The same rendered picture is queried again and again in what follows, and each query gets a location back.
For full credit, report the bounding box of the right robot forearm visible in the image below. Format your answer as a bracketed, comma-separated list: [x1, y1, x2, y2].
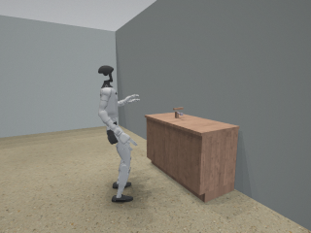
[99, 111, 122, 137]

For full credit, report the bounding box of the robot foot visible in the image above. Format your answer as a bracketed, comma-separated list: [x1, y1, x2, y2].
[112, 194, 133, 203]
[112, 182, 131, 189]

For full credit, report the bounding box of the counter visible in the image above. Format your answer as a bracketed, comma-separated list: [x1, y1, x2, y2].
[144, 107, 240, 203]

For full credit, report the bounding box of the left robot forearm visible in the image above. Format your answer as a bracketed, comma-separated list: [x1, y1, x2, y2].
[118, 100, 126, 107]

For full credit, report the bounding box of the right robot upper arm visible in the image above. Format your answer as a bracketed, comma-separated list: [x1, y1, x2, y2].
[98, 87, 112, 116]

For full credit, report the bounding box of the robot right hand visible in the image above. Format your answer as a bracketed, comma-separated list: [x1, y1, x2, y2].
[119, 132, 137, 150]

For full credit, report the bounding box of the robot left foot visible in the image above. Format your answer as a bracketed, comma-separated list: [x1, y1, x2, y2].
[112, 182, 131, 189]

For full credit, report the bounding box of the robot right foot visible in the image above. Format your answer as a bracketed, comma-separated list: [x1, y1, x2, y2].
[112, 194, 133, 203]

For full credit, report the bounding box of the robot left hand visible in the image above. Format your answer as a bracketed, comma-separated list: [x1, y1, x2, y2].
[124, 94, 140, 104]

